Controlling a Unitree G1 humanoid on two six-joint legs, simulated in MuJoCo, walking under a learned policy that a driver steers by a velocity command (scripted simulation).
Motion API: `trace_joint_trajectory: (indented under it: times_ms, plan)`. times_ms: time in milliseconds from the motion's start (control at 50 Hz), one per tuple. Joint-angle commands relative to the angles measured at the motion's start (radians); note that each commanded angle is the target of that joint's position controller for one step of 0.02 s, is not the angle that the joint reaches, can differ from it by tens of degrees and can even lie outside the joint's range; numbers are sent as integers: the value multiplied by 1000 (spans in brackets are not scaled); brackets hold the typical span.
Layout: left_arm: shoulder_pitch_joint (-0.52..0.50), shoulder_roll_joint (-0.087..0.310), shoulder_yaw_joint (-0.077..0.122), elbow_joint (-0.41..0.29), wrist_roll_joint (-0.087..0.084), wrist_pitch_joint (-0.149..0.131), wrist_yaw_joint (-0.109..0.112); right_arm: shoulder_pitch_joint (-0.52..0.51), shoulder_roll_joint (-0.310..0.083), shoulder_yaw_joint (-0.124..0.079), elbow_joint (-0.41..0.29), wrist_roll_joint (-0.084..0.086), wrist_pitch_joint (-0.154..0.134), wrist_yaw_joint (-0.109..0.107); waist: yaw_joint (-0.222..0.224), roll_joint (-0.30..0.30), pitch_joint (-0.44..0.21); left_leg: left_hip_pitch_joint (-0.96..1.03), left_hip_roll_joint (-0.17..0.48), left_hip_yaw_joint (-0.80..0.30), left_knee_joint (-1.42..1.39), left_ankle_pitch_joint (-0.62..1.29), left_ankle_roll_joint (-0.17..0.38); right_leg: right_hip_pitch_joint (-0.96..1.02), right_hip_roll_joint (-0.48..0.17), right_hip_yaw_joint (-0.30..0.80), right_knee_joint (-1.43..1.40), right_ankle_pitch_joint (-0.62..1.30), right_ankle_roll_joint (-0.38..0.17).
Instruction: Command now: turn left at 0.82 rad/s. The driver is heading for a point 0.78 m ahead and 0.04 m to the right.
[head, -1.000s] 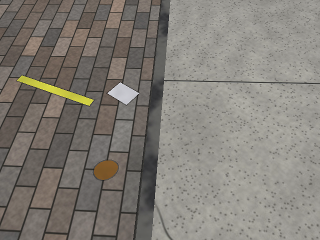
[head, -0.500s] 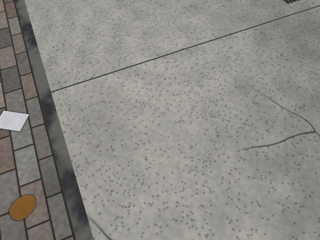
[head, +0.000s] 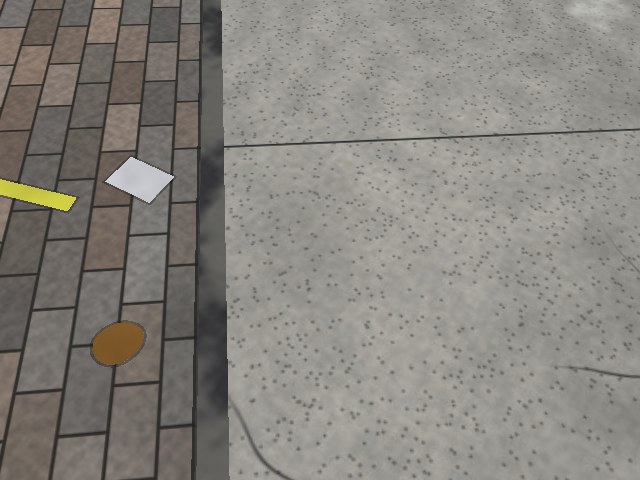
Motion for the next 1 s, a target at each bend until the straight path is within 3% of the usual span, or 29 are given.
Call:
trace_joint_trajectory:
  times_ms: [20, 40, 60, 80, 100, 120, 140, 160, 240, 260, 280, 300, 340, 380, 500, 660, 680, 720, 760, 780, 800, 820, 840, 860, 880, 900, 920, 960, 1000]
  plan:
    - [-14, 134, 47, -34, -30, -7, -17, 106, -120, -51, -62, -1, -6, -8, -53, -36, -167, 165, -54, 10, -235, 179, 87, 62, -212, 107, 73, 372, -74]
    - [6, 105, 40, -35, -9, -7, -22, 187, -234, -92, -54, -1, -16, -30, -77, 173, -162, 344, 33, -195, -329, 599, 165, -148, -105, 57, 344, 132, 10]
    - [-81, 54, 19, -123, 36, -17, -11, 173, -359, -110, -83, -23, -35, -34, -44, 391, -165, 451, 245, -627, -353, 839, 371, -504, 79, 146, 631, -415, 101]
    - [-130, 103, 30, -130, 30, -17, -1, 173, -317, -97, -94, -48, -75, -14, -87, 215, -275, 427, 299, -686, -408, 677, 450, -538, 96, 371, 776, -439, 99]
    - [-146, 115, 34, -136, 6, -20, 5, 135, -287, -83, -86, -39, -100, -10, -60, 156, -220, 398, 258, -601, -431, 546, 404, -575, 87, 414, 785, -345, 74]
    - [-136, 109, 36, -125, 3, -27, 15, 85, -264, -78, -84, -15, -108, -19, -25, 102, -161, 365, 198, -531, -435, 467, 340, -591, 74, 436, 738, -231, 54]
    - [-90, 138, 43, -98, 11, -26, 23, 3, -208, -56, -98, 1, -101, -31, 13, 81, -147, 344, 181, -449, -415, 504, 293, -585, 53, 434, 703, -140, 52]
    - [-37, 145, 46, -65, 16, -23, 21, -46, -162, -35, -115, -2, -96, -45, 34, 97, -172, 308, 152, -377, -406, 592, 273, -511, 55, 420, 701, -79, 59]
    - [50, 69, 15, 3, -3, -11, 3, -46, -64, 18, -83, -46, -108, -55, 38, 86, -226, 287, 96, -200, -412, 684, 244, -317, 41, 400, 554, 47, 90]
    - [60, 63, 7, 11, -8, -11, -7, 9, -79, 13, -54, -41, -109, -53, 9, 110, -228, 316, 87, -189, -461, 433, 239, -321, 42, 376, 489, 67, 90]
    - [19, 89, 9, -6, -21, -14, -16, 65, -150, -10, -37, -34, -110, -50, -42, 154, -181, 336, 114, -246, -534, 117, 251, -387, 48, 357, 482, 70, 84]
    - [-24, 121, 15, -28, -33, -18, -19, 79, -181, -18, -25, -39, -116, -48, -64, 178, -119, 341, 156, -321, -596, -97, 256, -463, 44, 387, 460, 78, 73]
    - [-35, 148, 27, -38, -44, -33, -18, 90, -176, -17, -4, -47, -139, -48, -71, 170, -33, 405, 215, -388, -655, -236, 248, -611, 56, 467, 443, 94, 51]
    - [7, 137, 32, -25, -36, -52, -15, 102, -151, -14, 20, -39, -163, -50, -58, 138, -17, 507, 244, -365, -669, -206, 230, -734, 56, 524, 475, 121, 40]
    - [78, 72, 23, -17, -32, -73, -31, 87, -109, -10, 53, -43, -203, -43, -29, 96, 2, 489, 211, -125, -676, 1, 181, -793, 3, 477, 560, 242, 50]
    - [-51, 8, -32, -106, -45, -81, -86, 141, -150, -26, 113, -31, -190, -23, -64, 36, 117, 501, 201, 123, -690, 248, 161, -739, -38, 324, 335, 291, -51]
    - [-50, 11, -34, -113, -48, -81, -91, 128, -160, -28, 114, -29, -183, -22, -51, 37, 118, 502, 189, 161, -665, 372, 152, -685, -21, 291, 292, 270, -74]
    - [-2, 52, -20, -117, -51, -76, -89, 112, -206, -37, 111, -23, -167, -24, -3, 90, 49, 508, 183, 199, -534, 948, 139, -494, 70, 194, 273, 192, -120]
    - [233, 152, 28, -83, -64, -59, -79, 92, -260, -45, 102, -7, -152, -26, 148, 167, -111, 466, 189, 206, -177, 1392, 127, -148, 181, 148, 305, 69, -175]
    - [460, 245, 79, -30, -63, -45, -64, 71, -254, -39, 89, 0, -161, -24, 274, 135, -234, 273, 155, 197, 124, 1291, 97, 236, 220, 200, 238, 88, -225]
    - [530, 282, 84, 26, -64, -26, -42, 131, -82, 15, 101, -30, -185, -21, 229, -100, -229, -80, 45, 142, 509, 237, 52, 506, 84, 482, 207, -28, -263]
    - [465, 314, 70, -20, -38, -59, -46, 228, 4, 54, 38, -6, -233, -15, 96, -300, -424, -361, -136, -82, 829, -204, 40, 676, -158, 1152, -98, -467, -456]
    - [473, 187, 40, -31, -22, -82, -59, 82, -140, 29, 37, 41, -263, -17, 191, -67, -426, -404, -77, -230, 816, -76, 82, 631, -201, 1200, -256, -533, -366]
    - [447, 180, 34, -15, -11, -99, -62, 4, -144, 26, 4, 73, -270, -20, 172, -49, -255, -451, -48, -210, 775, -7, 103, 473, -211, 1115, -291, -448, -326]
    - [359, 162, 23, -18, -9, -113, -62, 4, -115, 36, 14, 56, -266, -30, 113, 51, -169, -411, 13, -218, 708, 50, 109, 297, -193, 991, -281, -323, -296]
    - [272, 108, 7, -26, 8, -122, -60, 44, -107, 33, 37, 37, -249, -29, 59, 54, -122, -353, 54, -232, 658, 122, 111, 159, -156, 861, -266, -257, -274]
    - [222, 80, -5, -38, 27, -131, -58, 114, -107, 29, 65, 41, -222, -20, 18, -10, -93, -280, 84, -249, 644, 176, 104, 36, -136, 763, -278, -191, -257]
    - [198, 55, -12, -23, 19, -151, -57, 146, -90, 23, 95, 40, -171, -17, -5, -45, -31, -276, 92, -263, 582, 218, 82, -62, -91, 576, -320, -64, -216]
    - [211, 59, -10, -7, 19, -166, -51, 89, -65, 28, 85, 28, -148, -17, 8, -35, 27, -340, 73, -259, 502, 312, 64, -87, -49, 411, -358, 109, -162]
